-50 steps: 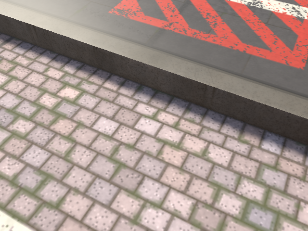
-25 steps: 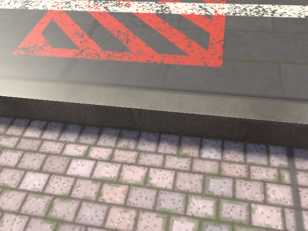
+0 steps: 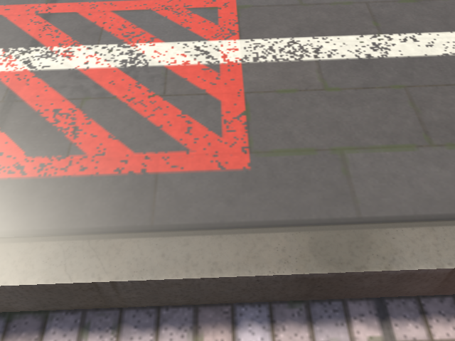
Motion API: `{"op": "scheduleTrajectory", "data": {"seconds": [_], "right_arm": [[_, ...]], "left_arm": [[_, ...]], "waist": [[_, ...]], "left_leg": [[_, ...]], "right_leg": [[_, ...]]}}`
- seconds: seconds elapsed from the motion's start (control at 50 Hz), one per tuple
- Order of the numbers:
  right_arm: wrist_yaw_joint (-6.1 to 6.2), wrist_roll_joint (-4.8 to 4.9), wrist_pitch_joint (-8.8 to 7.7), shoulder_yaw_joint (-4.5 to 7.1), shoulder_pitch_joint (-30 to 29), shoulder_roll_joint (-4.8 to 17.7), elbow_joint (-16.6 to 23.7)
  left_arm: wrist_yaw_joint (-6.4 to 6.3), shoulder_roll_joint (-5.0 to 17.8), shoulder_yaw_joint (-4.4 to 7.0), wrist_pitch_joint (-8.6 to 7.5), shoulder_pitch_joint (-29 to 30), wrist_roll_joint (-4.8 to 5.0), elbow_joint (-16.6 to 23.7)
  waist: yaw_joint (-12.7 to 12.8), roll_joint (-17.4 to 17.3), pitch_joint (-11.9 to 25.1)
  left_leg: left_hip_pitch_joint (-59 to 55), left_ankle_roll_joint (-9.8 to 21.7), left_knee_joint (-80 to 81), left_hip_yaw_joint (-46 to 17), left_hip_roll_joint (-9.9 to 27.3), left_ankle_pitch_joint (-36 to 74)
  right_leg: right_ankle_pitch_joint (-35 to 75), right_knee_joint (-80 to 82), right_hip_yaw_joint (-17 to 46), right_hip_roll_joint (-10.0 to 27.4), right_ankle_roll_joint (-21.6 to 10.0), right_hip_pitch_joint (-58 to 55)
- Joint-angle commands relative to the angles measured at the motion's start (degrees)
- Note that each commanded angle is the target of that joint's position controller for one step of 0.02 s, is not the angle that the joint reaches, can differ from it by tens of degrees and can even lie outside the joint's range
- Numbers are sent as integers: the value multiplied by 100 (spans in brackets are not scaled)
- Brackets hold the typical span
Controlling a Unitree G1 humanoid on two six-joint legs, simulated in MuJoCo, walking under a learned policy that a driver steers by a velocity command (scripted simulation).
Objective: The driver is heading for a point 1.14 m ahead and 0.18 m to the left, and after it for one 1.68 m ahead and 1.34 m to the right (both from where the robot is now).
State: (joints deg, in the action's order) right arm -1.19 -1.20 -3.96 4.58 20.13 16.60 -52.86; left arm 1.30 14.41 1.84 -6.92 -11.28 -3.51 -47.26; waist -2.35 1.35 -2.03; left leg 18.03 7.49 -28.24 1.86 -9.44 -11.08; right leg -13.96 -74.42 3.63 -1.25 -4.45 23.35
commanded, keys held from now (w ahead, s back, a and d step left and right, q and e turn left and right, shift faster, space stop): w+q+shift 0.36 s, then w+shift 0.24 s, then w+e+shift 0.40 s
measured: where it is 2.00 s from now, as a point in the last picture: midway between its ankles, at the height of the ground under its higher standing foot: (155, 49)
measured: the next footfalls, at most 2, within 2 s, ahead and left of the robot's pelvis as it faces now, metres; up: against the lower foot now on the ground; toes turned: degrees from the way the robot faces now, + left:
right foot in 0.28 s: +0.43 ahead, -0.13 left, +0.00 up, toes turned +15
left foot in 0.68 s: +0.72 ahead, +0.25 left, +0.17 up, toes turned +28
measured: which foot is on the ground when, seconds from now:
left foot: down 0.00-0.26, up 0.28-0.66, down 0.68-1.00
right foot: up 0.00-0.26, down 0.28-0.70, up 0.72-1.00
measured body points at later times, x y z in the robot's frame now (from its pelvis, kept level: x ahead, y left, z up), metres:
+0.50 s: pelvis +0.42 +0.00 +0.01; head +0.44 +0.00 +0.46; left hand +0.29 +0.25 -0.12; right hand +0.73 -0.15 -0.06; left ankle +0.41 +0.12 -0.51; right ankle +0.39 -0.14 -0.73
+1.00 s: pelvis +0.82 +0.22 +0.18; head +0.82 +0.22 +0.63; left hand +0.99 +0.50 +0.12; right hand +0.84 -0.05 +0.05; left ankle +0.68 +0.23 -0.55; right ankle +0.99 +0.14 -0.43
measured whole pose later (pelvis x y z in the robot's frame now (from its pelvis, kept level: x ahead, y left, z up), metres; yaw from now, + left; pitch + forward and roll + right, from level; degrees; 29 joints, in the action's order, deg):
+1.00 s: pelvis +0.82 +0.22 +0.18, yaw +15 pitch +2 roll +0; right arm -0.9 -0.5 -8.0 3.5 28.2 13.9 -57.9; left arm 2.4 12.4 3.0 -1.8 -2.6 -0.4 -36.5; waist -1.7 0.9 2.9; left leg 0.1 2.3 -20.6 13.3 -1.3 -22.0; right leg 2.6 -72.4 -1.2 1.0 -8.5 54.1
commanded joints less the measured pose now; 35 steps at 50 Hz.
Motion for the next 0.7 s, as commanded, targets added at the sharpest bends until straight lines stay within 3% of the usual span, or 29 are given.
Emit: {"op": "scheduleTrajectory", "data": {"seconds": [0.02,0.06,0.12,0.16,0.18,0.22,0.24,0.26,0.28,0.3,0.32,0.34,0.38,0.4,0.44,0.48,0.5,0.52,0.56,0.58,0.6,0.62,0.64,0.66,0.68,0.7], "right_arm": [[34,103,-222,-10,204,310,171],[38,111,-269,23,265,487,249],[12,103,-282,107,250,646,381],[-45,187,-292,165,476,799,361],[-39,168,-266,148,623,670,306],[0,173,-250,197,639,827,344],[-15,171,-252,222,191,942,465],[-32,187,-305,205,-215,828,648],[33,194,-330,-63,-276,-225,833],[105,421,-241,-157,403,-263,1251],[168,189,-35,-152,177,61,1051],[107,39,55,-117,-290,116,1091],[-52,-128,138,-133,-727,-131,1390],[-116,-137,175,-215,-936,-412,1623],[-123,-136,212,-377,-1316,-771,2011],[-15,-143,279,-454,-1844,-722,2409],[98,-149,327,-486,-2312,-827,2580],[202,-153,330,-492,-2605,-736,2800],[328,-90,250,-627,-3613,-875,3198],[300,-39,137,-754,-4096,-906,3407],[209,-11,96,-873,-4407,-1013,3639],[-8,79,97,-989,-3691,-984,3583],[-173,142,95,-913,-3350,-776,3204],[-176,64,154,-756,-1935,-551,2936],[-46,4,293,-470,-382,-62,2660],[27,-144,336,-134,481,537,2388]], "left_arm": [[20,270,-79,41,95,-179,687],[45,288,-168,73,713,-118,1024],[121,111,-325,59,1663,112,1385],[33,199,-306,53,1739,130,1446],[-32,204,-297,59,1460,167,1387],[-159,573,-153,24,882,128,1277],[-244,791,-25,-3,-78,91,1115],[-369,1137,146,-13,-1359,27,788],[-419,1379,216,-24,-2021,-156,607],[-355,1650,301,33,-1415,-182,693],[-297,1005,267,64,-744,-138,822],[-230,507,153,45,-548,-37,826],[-176,306,100,-40,-826,38,452],[-138,182,76,-85,-1064,75,184],[-31,-39,27,-184,-1206,130,-154],[5,111,37,-241,-1020,103,-296],[2,272,76,-305,-1386,39,-522],[13,324,67,-337,-1445,58,-657],[-13,332,4,-351,-2021,102,-1047],[-30,186,-68,-279,-2293,152,-1228],[-113,52,-146,-173,-2650,243,-1440],[-201,160,-170,-15,-2155,432,-1280],[-227,158,-245,-20,-2462,658,-1037],[-134,1179,-64,-150,-2336,604,-838],[-85,2184,312,-247,-1890,640,-624],[-29,2408,554,-308,-1519,590,-511]], "waist": [[409,-42,-121],[379,-14,-356],[79,-244,-525],[-90,-375,-239],[-45,-583,116],[247,-432,671],[954,-315,1153],[1541,-215,1732],[1490,780,1854],[624,1763,2208],[543,672,1474],[625,161,843],[413,17,339],[324,303,254],[98,435,95],[-84,481,-185],[88,654,-273],[-51,380,-554],[188,367,-891],[289,-21,-951],[370,-54,-894],[-123,-216,-425],[62,-667,600],[-587,242,1667],[-1460,1082,2738],[-1855,1068,3456]], "left_leg": [[-416,1093,1822,-2968,1630,-425],[200,1090,2101,-2626,1526,19],[980,662,2298,-2035,1050,969],[361,460,1934,-2058,1092,2373],[-70,402,1469,-2023,1198,2812],[-617,173,227,-2021,1078,4200],[-316,60,-1118,-2049,874,4433],[649,-11,-2642,-1891,639,3445],[1880,42,-4381,-1435,371,-1414],[2785,-41,-5234,-871,432,-1655],[3155,-12,-5701,-661,1012,-1103],[3302,-51,-5952,-501,1091,-792],[3581,-85,-6652,-535,1263,-613],[3856,-52,-7122,-579,1240,-553],[4516,42,-7657,-977,1126,-731],[4861,82,-7626,-939,946,-933],[5518,90,-8900,-630,729,-1423],[6085,165,-8806,-810,828,-1755],[7533,298,-9454,-556,887,-2731],[7343,328,-8298,-203,1024,-2967],[6737,380,-7627,132,1094,-2950],[3668,453,-5543,910,1297,-1880],[842,313,-5063,1637,742,-661],[-737,225,-5036,1282,437,-967],[-1654,232,-4316,426,279,-1585],[-2355,353,-3390,-923,727,-2202]], "right_leg": [[-132,622,220,566,303,1334],[154,1650,-35,666,512,1202],[1330,3584,-469,335,657,-136],[2006,4026,-509,138,630,-472],[1893,3898,-437,88,590,-699],[1105,4267,-385,-163,462,-1397],[875,4441,-365,-118,303,-2500],[553,4303,-135,396,205,-3996],[-323,4639,1522,2076,110,-4782],[-899,5746,4272,3209,-444,-4671],[-2405,5865,3963,2888,-593,-3889],[-1970,5919,3039,2501,-526,-3231],[-250,5913,1695,2064,-346,-2382],[207,5880,1345,1980,-269,-2211],[776,5882,799,1904,-155,-1787],[1421,6317,123,1817,-80,-1242],[1730,6571,131,1990,-328,-1509],[1869,6681,-127,1987,-243,-1709],[2256,6942,-366,2083,-290,-2568],[2388,7234,-842,1745,-107,-2596],[2897,7590,-1030,1584,-118,-2365],[4017,8188,-1725,1240,-180,-916],[6769,7713,-1352,1149,-526,-77],[9359,6449,-1134,1527,-687,-498],[11035,4699,-722,1773,-639,-1235],[10227,2559,-192,1673,-351,-1326]]}}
